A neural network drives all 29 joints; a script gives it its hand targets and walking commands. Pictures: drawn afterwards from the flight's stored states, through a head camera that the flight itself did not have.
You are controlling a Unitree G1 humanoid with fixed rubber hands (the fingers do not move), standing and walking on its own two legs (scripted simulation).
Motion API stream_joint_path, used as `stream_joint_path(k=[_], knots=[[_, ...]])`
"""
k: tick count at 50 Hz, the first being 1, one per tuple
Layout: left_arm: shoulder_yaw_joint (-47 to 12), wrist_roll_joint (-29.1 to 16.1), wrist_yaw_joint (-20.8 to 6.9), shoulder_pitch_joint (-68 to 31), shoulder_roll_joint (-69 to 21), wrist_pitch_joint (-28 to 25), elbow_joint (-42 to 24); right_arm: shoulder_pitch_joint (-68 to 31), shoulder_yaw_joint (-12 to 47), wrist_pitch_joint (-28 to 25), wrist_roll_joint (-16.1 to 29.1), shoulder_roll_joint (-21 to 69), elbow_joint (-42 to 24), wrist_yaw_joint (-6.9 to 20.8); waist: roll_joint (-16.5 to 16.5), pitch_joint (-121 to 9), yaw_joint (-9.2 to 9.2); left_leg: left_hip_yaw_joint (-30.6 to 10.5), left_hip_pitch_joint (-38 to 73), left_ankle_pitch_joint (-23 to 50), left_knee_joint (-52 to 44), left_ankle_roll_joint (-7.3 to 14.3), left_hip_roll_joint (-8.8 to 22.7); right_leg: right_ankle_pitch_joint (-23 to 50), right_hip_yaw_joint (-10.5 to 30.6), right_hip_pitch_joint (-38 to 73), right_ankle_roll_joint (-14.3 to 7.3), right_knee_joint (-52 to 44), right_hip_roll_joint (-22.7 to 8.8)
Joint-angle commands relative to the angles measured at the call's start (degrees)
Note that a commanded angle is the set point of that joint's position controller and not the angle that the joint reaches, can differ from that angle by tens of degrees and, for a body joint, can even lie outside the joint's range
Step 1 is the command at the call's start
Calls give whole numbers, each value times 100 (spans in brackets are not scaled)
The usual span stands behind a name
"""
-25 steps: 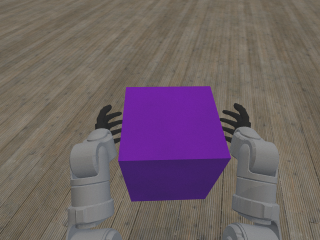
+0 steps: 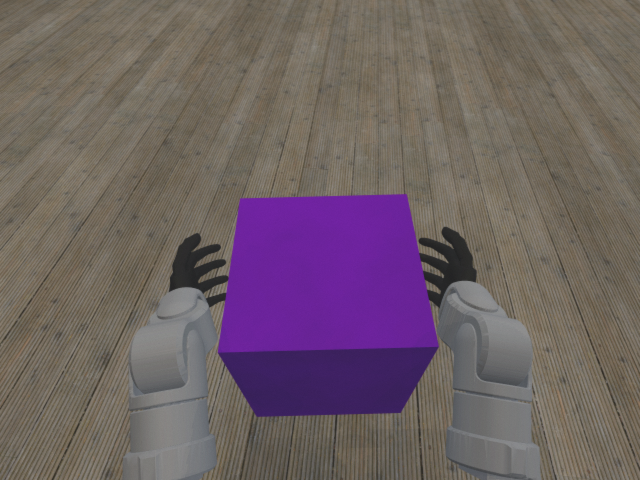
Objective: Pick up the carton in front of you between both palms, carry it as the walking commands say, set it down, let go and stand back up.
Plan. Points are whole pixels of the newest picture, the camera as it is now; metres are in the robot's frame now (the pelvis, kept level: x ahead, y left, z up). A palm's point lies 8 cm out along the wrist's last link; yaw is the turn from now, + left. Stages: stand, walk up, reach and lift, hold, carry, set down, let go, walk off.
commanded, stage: carry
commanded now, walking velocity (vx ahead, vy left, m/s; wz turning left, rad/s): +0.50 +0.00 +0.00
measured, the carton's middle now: (326, 313) +0.33 -0.02 +0.01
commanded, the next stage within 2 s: none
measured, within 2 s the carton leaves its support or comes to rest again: neither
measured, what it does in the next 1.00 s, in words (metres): walks ahead: right foot, then left foot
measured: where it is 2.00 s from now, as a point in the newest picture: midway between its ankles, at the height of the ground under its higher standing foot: (286, 218)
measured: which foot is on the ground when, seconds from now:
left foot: down 0.00-0.34, up 0.36-0.72, down 0.74-1.00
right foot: up 0.00-0.30, down 0.32-0.74, up 0.76-1.00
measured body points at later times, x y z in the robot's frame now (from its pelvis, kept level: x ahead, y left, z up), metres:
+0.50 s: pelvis +0.33 -0.03 +0.01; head +0.35 -0.03 +0.46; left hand +0.63 +0.16 +0.07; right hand +0.66 -0.15 +0.07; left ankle +0.27 +0.08 -0.65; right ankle +0.37 -0.10 -0.73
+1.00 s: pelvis +0.66 +0.04 +0.01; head +0.63 +0.04 +0.46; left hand +0.90 +0.17 +0.09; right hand +0.88 -0.14 +0.09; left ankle +0.59 +0.15 -0.73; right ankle +0.72 -0.09 -0.70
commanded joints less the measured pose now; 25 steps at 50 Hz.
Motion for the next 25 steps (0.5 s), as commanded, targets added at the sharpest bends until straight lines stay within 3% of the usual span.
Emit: stream_joint_path(k=[1, 2, 3, 4, 5, 6, 7, 8, 9, 10, 11, 12, 13, 14, 15, 16, 17, 18, 19, 20, 21, 22, 23, 24, 25], knots=[[-3369, -682, 42, -2662, -4132, -45, -180, -2770, 3667, -128, 1217, 4208, -208, 168, 411, -1658, 56, -2260, 2302, 1142, -1129, 766, 1875, 139, 221, -1871, 23, -550, -653], [-3460, -725, 63, -2749, -4405, -80, -166, -2897, 3770, -209, 1244, 4153, -441, 161, 499, -1623, 63, -2206, 2551, 1459, -1041, 713, 1688, 293, 72, -2127, -27, -879, -579], [-3519, -791, 60, -3083, -4275, -169, -525, -2706, 3700, -215, 1241, 4279, -254, 185, 640, -1669, -44, -1988, 2402, 1747, -1112, 818, 1795, 412, -39, -2000, -36, -1134, -676], [-3431, -756, 82, -3166, -4324, -184, -454, -2750, 3536, -212, 1227, 4126, -208, 133, 459, -1485, -78, -1752, 2392, 2055, -1173, 674, 1521, 611, -235, -2041, 19, -1440, -608], [-3328, -670, 127, -3020, -4230, -207, -522, -2946, 3620, -249, 1283, 4065, -443, 104, 566, -1245, -92, -1703, 2397, 2524, -1061, 665, 1484, 959, -262, -2132, 87, -1827, -597], [-3476, -723, 135, -2854, -4223, -195, -509, -3070, 3754, -278, 1413, 3967, -694, 78, 636, -1378, 17, -1329, 2341, 2910, -1084, 585, 1462, 1202, -339, -1965, 35, -2056, -635], [-3325, -685, 134, -2395, -4234, -111, -65, -3078, 3715, -280, 1377, 3794, -815, 40, 695, -1280, -149, -1131, 2241, 3058, -928, 509, 1261, 1543, -440, -1730, 94, -2688, -503], [-3373, -774, 134, -2627, -4155, -148, -448, -2451, 3582, -202, 1280, 3898, -446, 14, 722, -1370, -69, -952, 2104, 3207, -1053, 445, 1254, 1828, -641, -1256, 7, -3187, -460], [-3376, -753, 143, -2445, -4133, -54, -193, -2497, 3531, -203, 1255, 3687, -535, 0, 895, -1183, -166, -744, 2087, 3327, -1113, 352, 991, 2195, -1027, -1145, 90, -3527, -261], [-3366, -610, 166, -2610, -3858, -5, -216, -1908, 3359, -92, 874, 3556, 94, -22, 845, -1102, -140, -742, 2210, 3880, -1048, 262, 1021, 2240, -1044, -1086, -20, -3702, -152], [-3431, -735, 114, -2352, -3857, 61, 18, -1873, 3211, -97, 859, 3397, -97, -65, 944, -1174, -43, -708, 2533, 4690, -547, 121, 1054, 2354, -1067, -773, -88, -4038, -78], [-3537, -828, 106, -2571, -3824, -15, -415, -1762, 3334, -54, 857, 3682, 6, -23, 687, -1629, 38, -363, 2463, 4719, 6, 7, 916, 2678, -1336, -51, -83, -4363, 173], [-3590, -916, 35, -2277, -4034, 64, -165, -2269, 3423, -99, 923, 3660, -564, -16, 506, -1845, 256, -244, 2035, 4948, 698, -79, 967, 2450, -1497, 972, -263, -4341, 134], [-3526, -832, 9, -2341, -4098, 135, 120, -2188, 3173, -7, 695, 3326, -163, -28, 714, -2136, 547, -28, 1176, 3841, 1656, -390, 831, 2330, -806, 2144, -394, -4494, -265], [-3481, -857, 36, -2583, -4019, 50, -411, -2599, 3463, 2, 938, 3739, -468, -13, -488, -2543, 637, -84, -143, 1568, 3157, -639, 371, 2884, 1252, 3335, -804, -4443, -1560], [-3518, -983, 21, -2605, -4065, 50, -202, -2691, 3511, -51, 978, 3779, -745, 23, -1649, -2746, 584, -445, -1451, -1597, 4536, -634, -288, 2931, 2927, 3926, -1466, -4875, -2619], [-3667, -985, 30, -2685, -4357, -12, -548, -2967, 3643, -105, 1121, 3926, -968, 37, -1067, -2647, 515, -949, -1647, -1512, 4853, -422, 71, 2455, 3154, 3753, -1312, -4993, -2536], [-3590, -1028, 25, -2467, -4443, -7, -392, -2283, 3476, -65, 1007, 3947, -547, 46, -833, -2617, 620, -1021, -1986, -1482, 5140, -387, 140, 2496, 2838, 3777, -1405, -5068, -2423], [-3730, -954, 8, -2344, -4405, -16, -421, -2284, 3468, -95, 1060, 4009, -513, 53, -486, -2281, 540, -1123, -2088, -1157, 4582, -474, 491, 3220, 2237, 3538, -1108, -4972, -2358], [-3740, -901, -28, -2074, -4507, 27, -118, -1962, 3275, -54, 820, 3985, -268, 50, -340, -2198, 480, -1212, -1863, -881, 4215, -423, 630, 3462, 2056, 3019, -1037, -5064, -2262], [-3946, -1039, -87, -2382, -4707, 15, -433, -1655, 3192, -93, 657, 4054, -279, 84, -3, -2130, 376, -1047, -1576, -953, 3561, -496, 652, 2997, 1508, 2763, -937, -5185, -2118], [-4078, -1210, -152, -2435, -4860, -18, -888, -1548, 3346, -96, 882, 4274, -372, 113, 115, -2210, 360, -982, -1345, -999, 3105, -497, 652, 2765, 1316, 2438, -911, -5252, -2098], [-4011, -1174, -204, -2166, -4900, 0, -753, -1816, 3549, -121, 899, 4289, -733, 138, -502, -2005, 391, -770, -1344, -1076, 2766, -527, 618, 2529, 1222, 2259, -884, -5447, -2163], [-4234, -1402, -277, -2167, -4892, 19, -963, -1305, 3533, -121, 848, 4334, -718, 166, -384, -1924, 417, -731, -1327, -987, 2206, -544, 700, 2426, 1109, 2224, -884, -5593, -2263], [-4203, -1398, -302, -2061, -4967, 22, -1166, -1382, 3704, -65, 921, 4601, -863, 177, -735, -1668, 468, -532, -1042, -459, 1879, -649, 717, 2679, 744, 1782, -844, -5762, -1972]])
